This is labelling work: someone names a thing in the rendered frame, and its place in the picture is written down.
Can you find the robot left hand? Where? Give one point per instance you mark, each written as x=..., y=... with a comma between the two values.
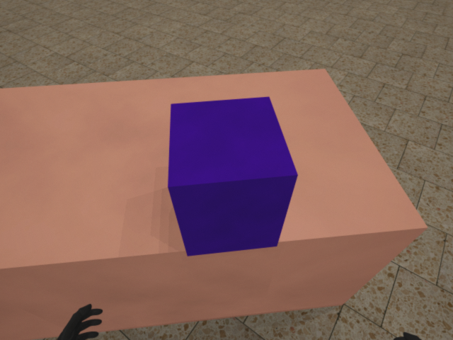
x=75, y=324

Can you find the carton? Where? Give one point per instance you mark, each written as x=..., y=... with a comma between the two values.
x=230, y=174

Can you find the pedestal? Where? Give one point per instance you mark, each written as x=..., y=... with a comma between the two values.
x=86, y=216

